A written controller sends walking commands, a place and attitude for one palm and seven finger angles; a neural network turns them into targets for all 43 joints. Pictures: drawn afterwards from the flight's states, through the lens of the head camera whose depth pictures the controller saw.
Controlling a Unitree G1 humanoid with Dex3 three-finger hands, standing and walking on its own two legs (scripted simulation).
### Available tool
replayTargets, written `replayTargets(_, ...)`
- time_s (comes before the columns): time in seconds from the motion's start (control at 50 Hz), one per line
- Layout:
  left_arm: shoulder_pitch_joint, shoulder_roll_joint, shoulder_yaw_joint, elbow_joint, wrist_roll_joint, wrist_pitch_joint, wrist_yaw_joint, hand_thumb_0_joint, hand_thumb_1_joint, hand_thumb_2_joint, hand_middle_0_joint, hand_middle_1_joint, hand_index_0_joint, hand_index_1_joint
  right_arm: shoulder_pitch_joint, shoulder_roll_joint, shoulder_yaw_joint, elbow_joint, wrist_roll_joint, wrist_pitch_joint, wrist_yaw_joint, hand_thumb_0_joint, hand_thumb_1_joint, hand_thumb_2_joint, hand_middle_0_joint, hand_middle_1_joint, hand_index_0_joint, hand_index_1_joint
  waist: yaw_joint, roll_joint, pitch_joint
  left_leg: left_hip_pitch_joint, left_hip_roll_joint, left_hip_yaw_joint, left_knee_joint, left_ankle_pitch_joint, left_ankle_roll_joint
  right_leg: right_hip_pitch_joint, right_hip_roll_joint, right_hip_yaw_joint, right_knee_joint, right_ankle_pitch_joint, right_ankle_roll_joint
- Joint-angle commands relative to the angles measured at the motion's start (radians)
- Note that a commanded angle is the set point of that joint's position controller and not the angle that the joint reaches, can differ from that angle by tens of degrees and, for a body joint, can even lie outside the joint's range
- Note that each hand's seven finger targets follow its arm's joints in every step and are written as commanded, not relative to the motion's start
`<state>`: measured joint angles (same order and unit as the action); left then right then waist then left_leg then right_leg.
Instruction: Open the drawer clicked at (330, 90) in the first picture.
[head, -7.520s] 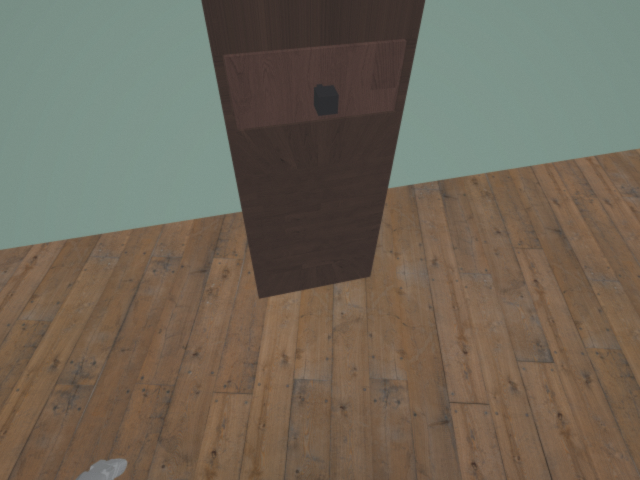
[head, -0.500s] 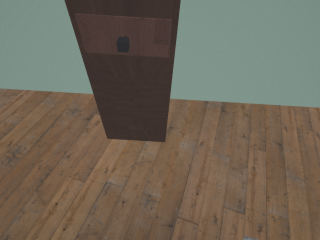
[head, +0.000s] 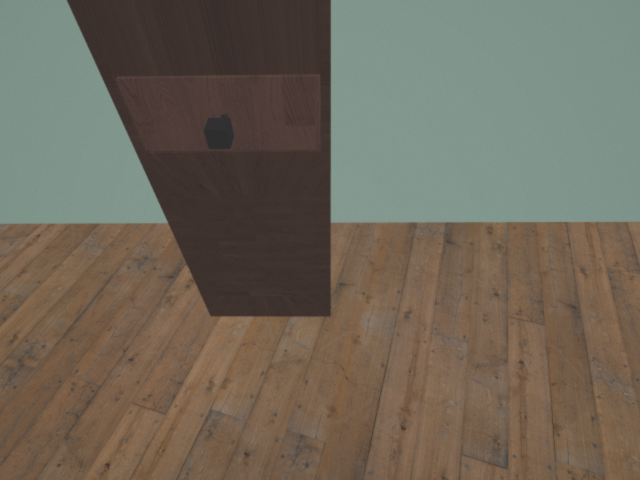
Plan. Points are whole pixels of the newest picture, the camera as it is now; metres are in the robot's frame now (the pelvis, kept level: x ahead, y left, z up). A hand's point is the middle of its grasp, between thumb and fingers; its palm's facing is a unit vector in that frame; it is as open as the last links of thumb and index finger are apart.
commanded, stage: take the last steps up to it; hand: left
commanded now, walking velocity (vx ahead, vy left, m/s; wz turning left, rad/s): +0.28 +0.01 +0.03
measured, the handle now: (221, 127) +0.73 +0.23 +0.05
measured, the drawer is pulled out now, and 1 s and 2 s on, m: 0.00 0.00 0.00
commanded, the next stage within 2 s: come to a stop and stand still in 0.34 s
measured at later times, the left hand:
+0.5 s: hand out of the picture +0.11 +0.23 -0.18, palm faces +0.07 -0.99 -0.13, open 7.4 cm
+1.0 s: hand (210, 398) +0.27 +0.20 -0.15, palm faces -0.04 -0.96 -0.27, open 7.4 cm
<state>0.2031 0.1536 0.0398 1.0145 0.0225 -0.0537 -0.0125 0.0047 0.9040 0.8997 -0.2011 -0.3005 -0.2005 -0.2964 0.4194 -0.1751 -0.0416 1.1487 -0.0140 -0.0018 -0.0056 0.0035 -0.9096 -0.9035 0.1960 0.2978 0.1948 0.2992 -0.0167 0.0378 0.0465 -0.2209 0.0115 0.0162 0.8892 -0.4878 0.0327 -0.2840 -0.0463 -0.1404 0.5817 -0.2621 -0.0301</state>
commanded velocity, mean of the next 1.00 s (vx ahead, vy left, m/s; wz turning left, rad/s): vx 0.00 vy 0.00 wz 0.00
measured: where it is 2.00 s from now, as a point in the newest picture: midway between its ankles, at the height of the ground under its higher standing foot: outside the picture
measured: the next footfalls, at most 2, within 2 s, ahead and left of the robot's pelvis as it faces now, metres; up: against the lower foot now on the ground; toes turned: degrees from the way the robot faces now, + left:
left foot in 0.36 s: +0.25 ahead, +0.15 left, +0.00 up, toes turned +9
right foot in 0.90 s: +0.22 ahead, -0.09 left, +0.00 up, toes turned -7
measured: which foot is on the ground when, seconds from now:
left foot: up 0.00-0.34, down 0.36-0.90, up 0.92-1.00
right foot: down 0.00-0.36, up 0.38-0.88, down 0.90-1.00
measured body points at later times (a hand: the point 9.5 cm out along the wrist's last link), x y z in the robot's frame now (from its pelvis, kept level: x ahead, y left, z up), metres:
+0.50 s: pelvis +0.16 +0.07 +0.01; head +0.17 +0.09 +0.45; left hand +0.11 +0.28 -0.17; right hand +0.23 -0.16 -0.13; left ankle +0.21 +0.14 -0.73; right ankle +0.09 -0.07 -0.66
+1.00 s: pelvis +0.18 +0.01 +0.01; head +0.21 -0.02 +0.45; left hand +0.27 +0.25 -0.13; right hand +0.18 -0.21 -0.17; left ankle +0.18 +0.14 -0.70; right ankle +0.18 -0.08 -0.73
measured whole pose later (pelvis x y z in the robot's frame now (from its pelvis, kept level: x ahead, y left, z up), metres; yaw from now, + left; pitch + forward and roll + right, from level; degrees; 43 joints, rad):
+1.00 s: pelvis +0.18 +0.01 +0.01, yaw -2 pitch -1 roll +2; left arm 0.16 0.14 0.03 1.00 0.02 0.01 0.03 0.00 0.90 0.90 -0.20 -0.30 -0.20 -0.30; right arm 0.23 -0.18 -0.07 1.06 -0.01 0.06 -0.02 0.00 -0.91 -0.90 0.20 0.30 0.19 0.30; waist -0.02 0.05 0.08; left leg -0.34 0.03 0.07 0.77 -0.49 -0.02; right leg -0.26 -0.04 -0.07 0.56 -0.30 -0.03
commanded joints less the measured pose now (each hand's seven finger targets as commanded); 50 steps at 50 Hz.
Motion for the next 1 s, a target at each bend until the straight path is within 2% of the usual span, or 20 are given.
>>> replayTargets(0.0,0.178,0.132,0.029,0.023,-0.003,-0.005,0.032,0.000,0.900,0.900,-0.200,-0.300,-0.200,-0.300,-0.142,-0.062,-0.024,-0.125,-0.011,-0.037,0.010,0.000,-0.900,-0.900,0.200,0.300,0.200,0.300,0.068,-0.097,0.058,-0.412,0.110,-0.031,0.275,0.150,-0.013,0.159,-0.320,0.387,-0.428,-0.186,-0.119)
replayTargets(0.04,0.161,0.093,0.018,0.024,-0.001,-0.015,0.033,0.000,0.900,0.900,-0.200,-0.300,-0.200,-0.300,-0.079,-0.023,-0.021,-0.100,-0.016,-0.020,0.014,0.000,-0.900,-0.900,0.200,0.300,0.200,0.300,0.025,-0.126,0.052,-0.345,0.115,0.005,0.208,0.207,-0.036,0.091,-0.262,0.237,-0.427,-0.028,-0.090)
replayTargets(0.08,0.158,0.094,0.014,0.033,0.001,-0.022,0.033,0.000,0.900,0.900,-0.200,-0.300,-0.200,-0.300,-0.065,-0.006,-0.021,-0.097,-0.014,-0.011,0.019,0.000,-0.900,-0.900,0.200,0.300,0.200,0.300,0.006,-0.158,0.062,-0.323,0.117,0.032,0.131,0.241,-0.052,0.064,-0.237,0.165,-0.437,0.051,-0.089)
replayTargets(0.24,0.208,0.136,0.025,0.081,0.006,-0.021,0.032,0.000,0.900,0.900,-0.200,-0.300,-0.200,-0.300,-0.220,-0.008,-0.017,-0.158,-0.006,-0.035,0.035,0.000,-0.900,-0.900,0.200,0.300,0.200,0.300,0.035,-0.193,0.068,-0.201,0.089,0.092,-0.202,0.269,-0.044,0.099,-0.237,0.128,-0.354,0.153,-0.093)
replayTargets(0.3,0.195,0.121,0.028,0.081,0.001,-0.002,0.031,0.000,0.900,0.900,-0.200,-0.300,-0.200,-0.300,-0.068,-0.058,-0.025,-0.110,-0.012,-0.051,0.022,0.000,-0.900,-0.900,0.200,0.300,0.200,0.300,-0.039,-0.064,0.016,0.106,0.046,0.120,-0.374,0.318,-0.035,-0.003,-0.166,0.065,-0.134,0.112,-0.050)
replayTargets(0.32,0.220,0.078,0.021,0.073,-0.004,0.003,0.027,0.000,0.900,0.900,-0.200,-0.300,-0.200,-0.300,0.048,-0.137,-0.042,-0.082,-0.020,-0.060,0.009,0.000,-0.900,-0.900,0.200,0.300,0.200,0.300,-0.075,0.125,-0.060,0.246,0.176,-0.057,-0.464,0.322,0.003,-0.084,-0.076,0.010,0.111,0.014,-0.010)
replayTargets(0.34,0.253,0.031,0.012,0.054,-0.013,0.006,0.021,0.000,0.900,0.900,-0.200,-0.300,-0.200,-0.300,0.127,-0.238,-0.060,-0.069,-0.021,-0.057,-0.003,0.000,-0.900,-0.900,0.200,0.300,0.200,0.300,-0.078,0.343,-0.121,0.332,0.394,-0.351,-0.589,0.361,0.091,-0.235,0.030,-0.038,0.388,-0.340,0.028)
replayTargets(0.36,0.229,0.056,0.009,0.038,-0.004,0.017,0.029,0.000,0.900,0.900,-0.200,-0.300,-0.200,-0.300,0.109,-0.240,-0.054,-0.072,-0.015,-0.046,-0.014,0.000,-0.900,-0.900,0.200,0.300,0.200,0.300,-0.071,0.304,-0.129,0.270,0.436,-0.413,-0.650,0.209,0.119,-0.260,0.008,0.072,0.541,-0.365,0.012)
replayTargets(0.4,0.144,0.054,0.013,0.046,-0.002,0.013,0.019,0.000,0.900,0.900,-0.200,-0.300,-0.200,-0.300,-0.030,-0.155,-0.035,-0.109,-0.010,-0.048,-0.019,0.000,-0.900,-0.900,0.200,0.300,0.200,0.300,-0.044,0.115,-0.006,0.094,0.387,-0.310,-0.687,0.157,0.132,-0.306,-0.058,0.110,0.637,-0.201,0.009)
replayTargets(0.46,0.201,0.008,0.002,0.088,-0.005,0.033,0.020,0.000,0.900,0.900,-0.200,-0.300,-0.200,-0.300,-0.142,-0.063,0.003,-0.119,-0.005,-0.067,-0.030,0.000,-0.900,-0.900,0.200,0.300,0.200,0.300,0.034,0.014,0.004,-0.042,0.302,-0.088,-0.678,0.545,0.096,-0.143,-0.088,0.132,0.473,-0.079,0.044)
replayTargets(0.5,0.239,0.001,-0.001,0.097,-0.006,0.060,0.032,0.000,0.900,0.900,-0.200,-0.300,-0.200,-0.300,-0.163,-0.066,0.004,-0.121,-0.003,-0.062,-0.040,0.000,-0.900,-0.900,0.200,0.300,0.200,0.300,0.047,0.013,-0.052,-0.010,0.291,-0.024,-0.636,0.790,0.100,-0.079,-0.068,0.126,0.383,-0.059,0.067)
replayTargets(0.56,0.201,0.037,0.008,0.067,-0.004,0.086,0.039,0.000,0.900,0.900,-0.200,-0.300,-0.200,-0.300,-0.152,-0.099,-0.007,-0.106,0.000,-0.039,-0.051,0.000,-0.900,-0.900,0.200,0.300,0.200,0.300,0.036,0.015,-0.066,0.061,0.327,-0.027,-0.587,0.931,0.126,-0.110,-0.049,0.118,0.348,-0.080,0.076)
replayTargets(0.68,0.068,0.074,0.028,-0.021,0.001,0.111,0.043,0.000,0.900,0.900,-0.200,-0.300,-0.200,-0.300,-0.139,-0.126,-0.037,-0.112,-0.009,-0.007,-0.051,0.000,-0.900,-0.900,0.200,0.300,0.200,0.300,0.007,0.091,-0.026,0.072,0.331,-0.033,-0.542,0.962,0.144,-0.160,-0.017,0.125,0.376,-0.133,0.072)
replayTargets(0.78,0.016,0.065,0.023,-0.060,-0.004,0.096,0.043,0.000,0.900,0.900,-0.200,-0.300,-0.200,-0.300,-0.145,-0.140,-0.052,-0.120,-0.016,0.006,-0.039,0.000,-0.900,-0.900,0.200,0.300,0.200,0.300,-0.004,0.129,-0.054,0.089,0.320,-0.054,-0.509,0.876,0.136,-0.081,-0.007,0.089,0.183,-0.160,0.054)
replayTargets(0.84,0.087,0.083,0.023,-0.039,-0.003,0.073,0.047,0.000,0.900,0.900,-0.200,-0.300,-0.200,-0.300,-0.153,-0.132,-0.054,-0.125,-0.006,0.011,-0.025,0.000,-0.900,-0.900,0.200,0.300,0.200,0.300,0.032,0.075,-0.112,0.055,0.251,-0.013,-0.424,0.683,0.067,0.092,-0.006,0.061,-0.117,0.090,0.051)
replayTargets(0.86,0.099,0.125,0.023,-0.037,0.002,0.059,0.052,0.000,0.900,0.900,-0.200,-0.300,-0.200,-0.300,-0.135,-0.093,-0.051,-0.124,0.001,0.010,-0.018,0.000,-0.900,-0.900,0.200,0.300,0.200,0.300,0.033,-0.035,-0.134,0.021,0.180,0.030,-0.337,0.524,0.007,0.155,-0.079,0.144,-0.221,0.269,0.035)
replayTargets(0.88,0.073,0.193,0.030,-0.039,0.007,0.045,0.058,0.000,0.900,0.900,-0.200,-0.300,-0.200,-0.300,-0.114,-0.023,-0.036,-0.142,0.008,0.010,-0.012,0.000,-0.900,-0.900,0.200,0.300,0.200,0.300,0.007,-0.236,-0.119,-0.128,0.074,0.103,-0.262,0.171,-0.050,0.212,-0.267,0.324,-0.215,0.551,-0.033)
replayTargets(0.9,0.097,0.214,0.029,-0.043,0.001,0.045,0.054,0.000,0.900,0.900,-0.200,-0.300,-0.200,-0.300,-0.163,-0.024,-0.031,-0.162,0.007,0.027,-0.014,0.000,-0.900,-0.900,0.200,0.300,0.200,0.300,0.046,-0.234,-0.111,-0.133,0.029,0.051,-0.157,-0.082,-0.060,0.152,-0.352,0.369,-0.225,0.697,-0.128)
replayTargets(0.92,0.086,0.214,0.035,-0.038,0.000,0.040,0.056,0.000,0.900,0.900,-0.200,-0.300,-0.200,-0.300,-0.178,-0.035,-0.033,-0.164,0.002,0.043,-0.017,0.000,-0.900,-0.900,0.200,0.300,0.200,0.300,0.042,-0.293,-0.116,-0.146,0.031,-0.001,-0.067,-0.120,-0.058,0.127,-0.343,0.383,-0.229,0.715,-0.160)
replayTargets(0.98,0.008,0.184,0.031,-0.054,-0.003,0.043,0.061,0.000,0.900,0.900,-0.200,-0.300,-0.200,-0.300,-0.155,-0.054,-0.033,-0.128,0.002,0.048,-0.016,0.000,-0.900,-0.900,0.200,0.300,0.200,0.300,0.018,-0.161,-0.086,-0.199,0.023,-0.035,0.091,-0.005,-0.072,0.159,-0.281,0.300,-0.201,0.671,-0.153)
